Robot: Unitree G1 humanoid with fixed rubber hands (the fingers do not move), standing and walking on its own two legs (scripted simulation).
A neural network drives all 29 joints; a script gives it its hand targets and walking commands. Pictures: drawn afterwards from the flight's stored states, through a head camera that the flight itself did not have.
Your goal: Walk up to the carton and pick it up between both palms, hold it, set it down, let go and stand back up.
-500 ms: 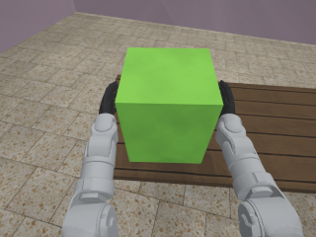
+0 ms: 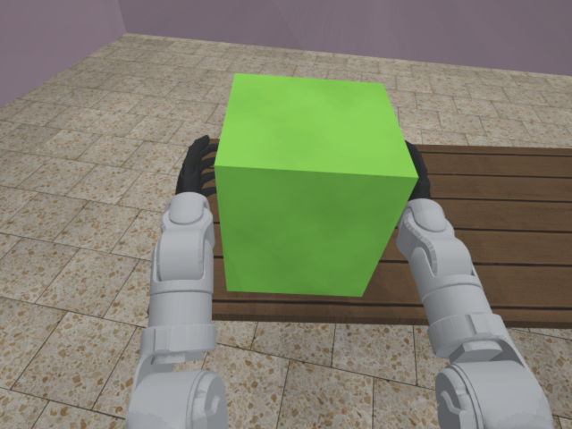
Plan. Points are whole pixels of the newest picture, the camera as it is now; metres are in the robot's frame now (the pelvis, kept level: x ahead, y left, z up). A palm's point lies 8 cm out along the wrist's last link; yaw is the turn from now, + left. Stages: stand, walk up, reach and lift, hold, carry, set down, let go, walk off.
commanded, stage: reach and lift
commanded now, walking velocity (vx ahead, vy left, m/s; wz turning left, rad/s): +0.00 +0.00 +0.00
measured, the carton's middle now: (301, 191) +0.40 -0.02 +0.14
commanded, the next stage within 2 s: hold in 0.98 s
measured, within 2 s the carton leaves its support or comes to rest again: neither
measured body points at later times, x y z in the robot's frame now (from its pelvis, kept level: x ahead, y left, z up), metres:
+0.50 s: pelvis +0.00 -0.01 +0.00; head -0.04 +0.02 +0.45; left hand +0.38 +0.14 +0.18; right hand +0.38 -0.16 +0.18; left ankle +0.00 +0.11 -0.75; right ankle +0.03 -0.13 -0.75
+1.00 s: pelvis +0.00 -0.01 +0.00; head -0.04 +0.02 +0.45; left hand +0.38 +0.15 +0.19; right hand +0.39 -0.16 +0.19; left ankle +0.00 +0.10 -0.75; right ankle +0.03 -0.12 -0.75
